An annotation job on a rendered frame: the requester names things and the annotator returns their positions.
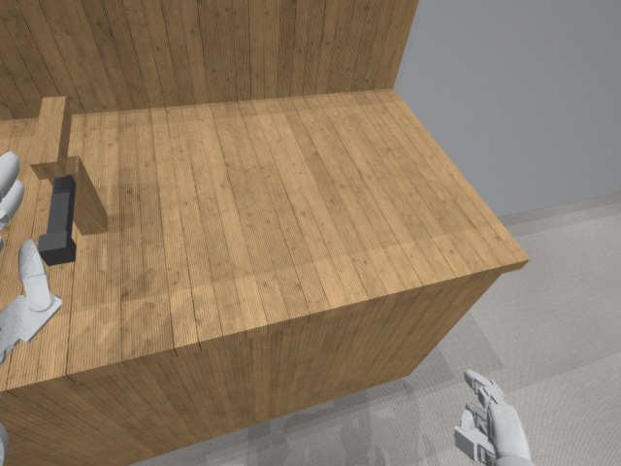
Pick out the robot left hand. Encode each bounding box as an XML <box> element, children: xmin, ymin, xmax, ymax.
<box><xmin>0</xmin><ymin>151</ymin><xmax>62</xmax><ymax>366</ymax></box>

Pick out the tap lever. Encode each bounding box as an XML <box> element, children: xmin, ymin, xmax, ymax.
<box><xmin>38</xmin><ymin>175</ymin><xmax>77</xmax><ymax>266</ymax></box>

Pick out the robot right hand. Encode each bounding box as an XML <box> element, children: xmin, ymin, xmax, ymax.
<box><xmin>455</xmin><ymin>369</ymin><xmax>532</xmax><ymax>466</ymax></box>

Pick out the counter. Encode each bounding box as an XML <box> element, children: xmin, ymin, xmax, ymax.
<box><xmin>0</xmin><ymin>0</ymin><xmax>530</xmax><ymax>466</ymax></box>

